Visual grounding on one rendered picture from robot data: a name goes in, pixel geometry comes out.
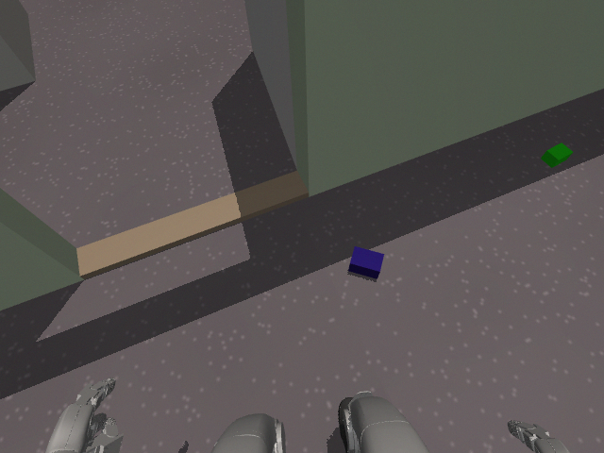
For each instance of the right robot hand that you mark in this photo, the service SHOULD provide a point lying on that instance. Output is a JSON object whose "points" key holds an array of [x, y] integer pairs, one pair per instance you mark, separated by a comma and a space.
{"points": [[536, 438]]}

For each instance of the left robot hand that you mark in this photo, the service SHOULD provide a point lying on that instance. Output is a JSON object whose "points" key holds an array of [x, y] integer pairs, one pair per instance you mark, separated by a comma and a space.
{"points": [[76, 426]]}

